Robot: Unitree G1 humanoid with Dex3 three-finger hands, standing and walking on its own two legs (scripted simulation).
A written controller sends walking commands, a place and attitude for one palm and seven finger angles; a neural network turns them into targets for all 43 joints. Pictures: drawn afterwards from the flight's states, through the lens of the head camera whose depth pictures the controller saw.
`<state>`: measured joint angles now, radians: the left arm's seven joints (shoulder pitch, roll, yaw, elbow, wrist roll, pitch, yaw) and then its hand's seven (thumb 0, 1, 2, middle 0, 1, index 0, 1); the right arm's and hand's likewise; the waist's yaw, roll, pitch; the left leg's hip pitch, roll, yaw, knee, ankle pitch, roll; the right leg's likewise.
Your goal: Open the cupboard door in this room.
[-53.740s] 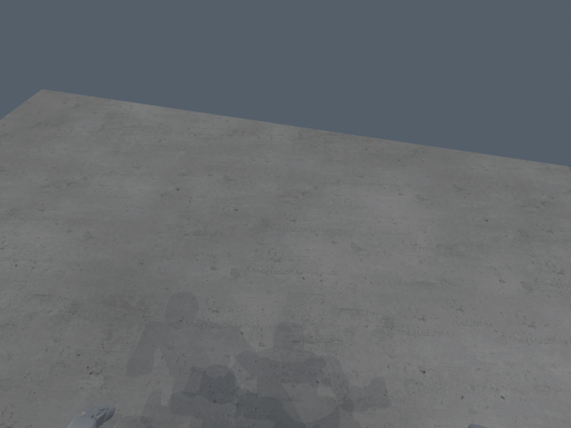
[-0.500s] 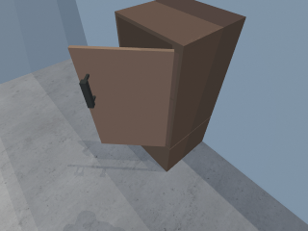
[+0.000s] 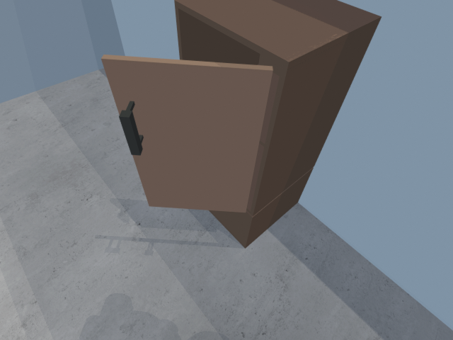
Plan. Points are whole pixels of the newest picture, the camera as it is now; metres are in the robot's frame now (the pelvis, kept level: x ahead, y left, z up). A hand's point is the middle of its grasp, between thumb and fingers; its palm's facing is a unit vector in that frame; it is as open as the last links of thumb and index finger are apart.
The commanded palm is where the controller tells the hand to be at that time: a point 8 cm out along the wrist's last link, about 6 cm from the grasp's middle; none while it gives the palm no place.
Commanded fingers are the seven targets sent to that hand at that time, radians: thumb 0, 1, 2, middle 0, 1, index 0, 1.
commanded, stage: shuffle to correct the standing spot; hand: left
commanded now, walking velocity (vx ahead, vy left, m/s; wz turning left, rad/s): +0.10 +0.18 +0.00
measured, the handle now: (134, 128) +0.58 +0.28 -0.01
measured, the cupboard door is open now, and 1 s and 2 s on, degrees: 45 45 45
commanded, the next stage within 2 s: come to a stop and stand still in 0.30 s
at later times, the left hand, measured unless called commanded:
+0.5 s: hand out of the picture +0.03 +0.27 -0.18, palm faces +0.12 -0.97 -0.22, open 7.3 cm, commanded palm none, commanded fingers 0.00 0.90 0.90 -0.20 -0.30 -0.20 -0.30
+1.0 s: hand out of the picture +0.10 +0.25 -0.16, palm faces +0.05 -0.97 -0.22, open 7.3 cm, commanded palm none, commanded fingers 0.00 0.90 0.90 -0.20 -0.30 -0.20 -0.30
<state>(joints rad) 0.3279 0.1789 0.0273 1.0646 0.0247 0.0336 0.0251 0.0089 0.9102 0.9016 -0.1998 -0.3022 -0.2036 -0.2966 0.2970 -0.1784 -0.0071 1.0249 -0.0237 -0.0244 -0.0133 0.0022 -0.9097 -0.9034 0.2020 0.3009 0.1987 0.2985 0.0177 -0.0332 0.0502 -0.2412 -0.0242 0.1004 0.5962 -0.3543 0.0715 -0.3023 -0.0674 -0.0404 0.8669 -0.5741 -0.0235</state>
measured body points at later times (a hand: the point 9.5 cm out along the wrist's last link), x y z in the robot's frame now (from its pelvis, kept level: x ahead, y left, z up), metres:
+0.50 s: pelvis +0.05 +0.08 +0.00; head +0.07 +0.09 +0.45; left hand +0.03 +0.32 -0.16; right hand +0.14 -0.17 -0.14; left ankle +0.08 +0.20 -0.73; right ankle +0.02 -0.09 -0.73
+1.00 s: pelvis +0.04 +0.07 +0.01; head +0.05 +0.06 +0.46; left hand +0.10 +0.30 -0.14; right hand +0.04 -0.17 -0.16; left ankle +0.08 +0.20 -0.72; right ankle +0.02 -0.03 -0.73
